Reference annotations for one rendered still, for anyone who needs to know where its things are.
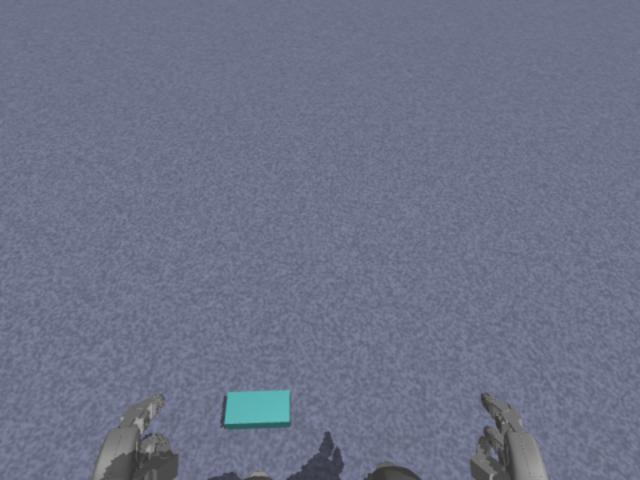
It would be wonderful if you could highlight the left robot hand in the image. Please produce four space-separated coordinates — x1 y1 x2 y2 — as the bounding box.
91 394 179 480

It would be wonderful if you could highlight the right robot hand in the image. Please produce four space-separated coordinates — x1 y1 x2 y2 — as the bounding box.
470 392 549 480

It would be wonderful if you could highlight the carton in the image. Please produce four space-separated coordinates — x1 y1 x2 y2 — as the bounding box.
224 390 291 430

